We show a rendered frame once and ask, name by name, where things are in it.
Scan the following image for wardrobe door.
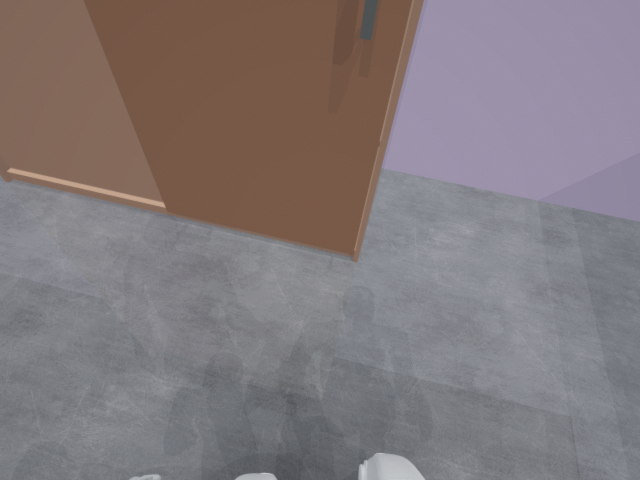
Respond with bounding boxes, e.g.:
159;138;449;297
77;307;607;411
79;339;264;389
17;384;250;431
84;0;412;254
0;0;163;202

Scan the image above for right robot thigh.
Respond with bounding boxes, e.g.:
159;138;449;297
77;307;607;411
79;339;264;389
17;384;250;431
358;454;425;480

